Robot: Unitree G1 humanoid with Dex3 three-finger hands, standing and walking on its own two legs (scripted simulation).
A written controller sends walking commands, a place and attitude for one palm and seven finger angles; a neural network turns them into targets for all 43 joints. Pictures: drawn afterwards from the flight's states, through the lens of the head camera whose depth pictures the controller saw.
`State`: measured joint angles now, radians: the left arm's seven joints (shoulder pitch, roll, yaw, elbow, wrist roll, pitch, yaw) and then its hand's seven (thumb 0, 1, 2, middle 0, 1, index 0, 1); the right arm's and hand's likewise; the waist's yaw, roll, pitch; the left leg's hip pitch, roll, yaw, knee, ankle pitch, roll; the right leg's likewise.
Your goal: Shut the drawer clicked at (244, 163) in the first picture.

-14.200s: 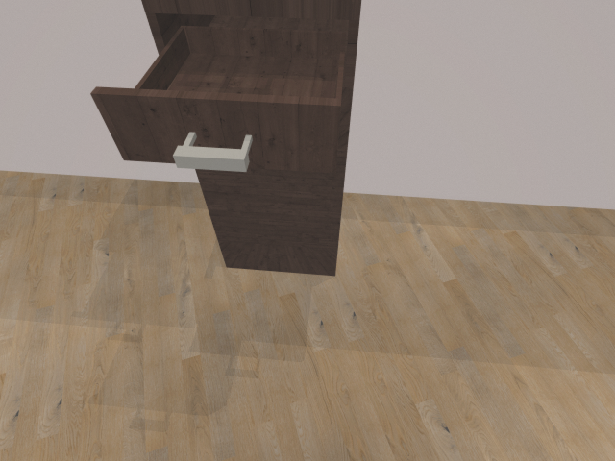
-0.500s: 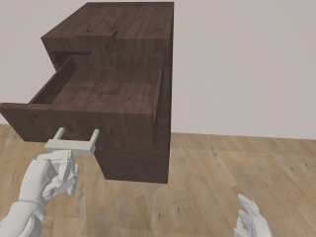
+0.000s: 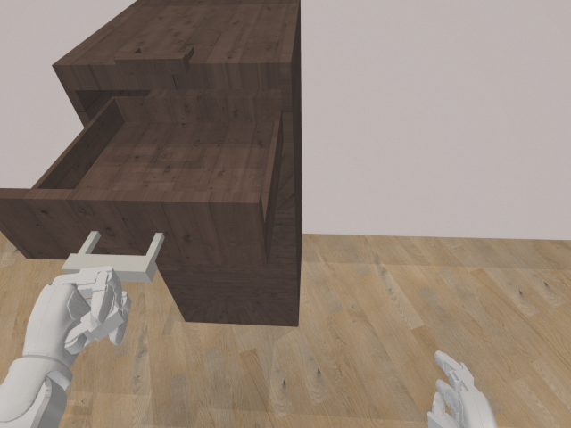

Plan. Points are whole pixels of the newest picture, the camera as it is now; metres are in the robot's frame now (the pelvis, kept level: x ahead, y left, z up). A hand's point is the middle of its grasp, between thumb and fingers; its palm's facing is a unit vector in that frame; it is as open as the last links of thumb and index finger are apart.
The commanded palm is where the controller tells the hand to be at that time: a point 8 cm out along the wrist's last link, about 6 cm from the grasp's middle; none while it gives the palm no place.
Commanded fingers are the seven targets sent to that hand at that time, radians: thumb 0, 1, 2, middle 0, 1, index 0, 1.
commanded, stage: bring the fist close to the handle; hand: left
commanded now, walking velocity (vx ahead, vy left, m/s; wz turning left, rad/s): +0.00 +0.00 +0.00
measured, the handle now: (118, 253) +0.31 +0.26 +0.11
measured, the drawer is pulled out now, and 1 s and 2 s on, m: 0.30 0.24 0.11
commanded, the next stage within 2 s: push the drawer shut in 0.04 s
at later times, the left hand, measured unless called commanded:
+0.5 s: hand (116, 304) +0.24 +0.23 +0.11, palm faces +0.07 -1.00 -0.06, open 3.0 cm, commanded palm +0.23 +0.27 +0.12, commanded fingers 0.00 0.90 0.90 -1.40 -1.60 -1.40 -1.60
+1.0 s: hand (136, 267) +0.29 +0.22 +0.11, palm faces +0.06 -1.00 -0.06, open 3.3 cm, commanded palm +0.29 +0.27 +0.12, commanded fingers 0.00 0.90 0.90 -1.40 -1.60 -1.40 -1.60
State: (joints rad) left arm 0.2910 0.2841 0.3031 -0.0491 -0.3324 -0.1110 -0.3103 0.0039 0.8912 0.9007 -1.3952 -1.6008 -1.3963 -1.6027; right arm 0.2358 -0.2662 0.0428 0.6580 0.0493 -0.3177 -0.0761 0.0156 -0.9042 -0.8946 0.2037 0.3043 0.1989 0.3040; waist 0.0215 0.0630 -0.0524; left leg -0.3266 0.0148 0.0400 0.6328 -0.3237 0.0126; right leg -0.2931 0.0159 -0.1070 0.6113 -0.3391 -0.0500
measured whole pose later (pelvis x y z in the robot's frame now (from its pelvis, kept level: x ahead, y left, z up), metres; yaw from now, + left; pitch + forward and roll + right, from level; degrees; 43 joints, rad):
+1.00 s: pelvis -0.03 +0.00 +0.00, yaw +2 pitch +0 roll +0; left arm -0.22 0.33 0.22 0.39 -0.26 -0.13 -0.26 0.02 0.89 1.04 -1.40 -1.60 -1.40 -1.60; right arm 0.21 -0.27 0.07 0.71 0.07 -0.26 -0.11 0.01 -0.90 -0.89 0.20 0.30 0.20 0.30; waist 0.03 0.05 0.02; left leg -0.36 -0.01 0.02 0.63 -0.27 0.02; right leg -0.32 -0.01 -0.13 0.62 -0.30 -0.05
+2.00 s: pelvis -0.01 +0.02 -0.01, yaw +1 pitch +7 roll -1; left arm -0.70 0.43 0.28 0.97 -0.20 -0.24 -0.29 -0.03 0.82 0.99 -1.40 -1.60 -1.40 -1.60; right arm 0.32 -0.28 0.06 0.71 0.05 -0.13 -0.06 0.01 -0.91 -0.89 0.20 0.30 0.20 0.30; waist -0.04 0.02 -0.02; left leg -0.50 0.00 0.04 0.68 -0.31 0.04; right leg -0.46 0.00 -0.11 0.65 -0.32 -0.03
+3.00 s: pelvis -0.01 +0.03 -0.02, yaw -1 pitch +18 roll -3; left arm -1.11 0.69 0.40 1.34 -0.07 -0.25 -0.32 0.03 0.76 0.98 -1.39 -1.60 -1.39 -1.60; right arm 0.45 -0.30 0.06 0.71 0.00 -0.06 -0.04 0.00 -0.91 -0.89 0.20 0.30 0.20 0.30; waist -0.19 0.03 -0.06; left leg -0.76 0.03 0.03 0.80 -0.35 0.04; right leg -0.69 0.03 -0.11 0.71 -0.32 -0.03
